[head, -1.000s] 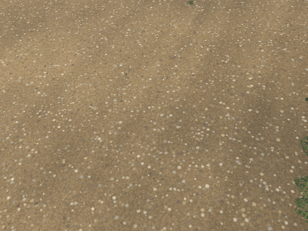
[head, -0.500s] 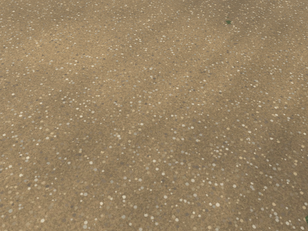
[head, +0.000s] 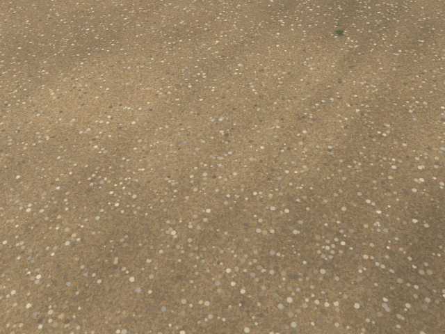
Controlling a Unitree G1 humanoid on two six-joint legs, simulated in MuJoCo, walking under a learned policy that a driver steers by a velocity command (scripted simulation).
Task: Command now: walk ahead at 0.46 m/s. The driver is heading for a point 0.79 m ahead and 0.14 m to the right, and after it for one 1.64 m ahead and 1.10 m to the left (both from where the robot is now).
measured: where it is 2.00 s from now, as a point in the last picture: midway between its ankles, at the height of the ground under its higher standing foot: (264, 249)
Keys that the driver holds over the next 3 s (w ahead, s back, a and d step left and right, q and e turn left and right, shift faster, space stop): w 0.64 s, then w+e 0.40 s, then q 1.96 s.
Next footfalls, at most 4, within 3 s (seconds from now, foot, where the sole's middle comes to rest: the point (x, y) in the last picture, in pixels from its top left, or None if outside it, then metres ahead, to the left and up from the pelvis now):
0.26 left None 0.32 0.10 -0.79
0.82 right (271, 293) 0.63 -0.06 -0.79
1.34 left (238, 226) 0.88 0.04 -0.79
1.90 right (289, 238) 0.83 -0.14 -0.79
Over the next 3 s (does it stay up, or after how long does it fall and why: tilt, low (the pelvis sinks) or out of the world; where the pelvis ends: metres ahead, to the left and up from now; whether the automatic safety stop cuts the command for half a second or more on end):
stays up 0.78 -0.05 -0.01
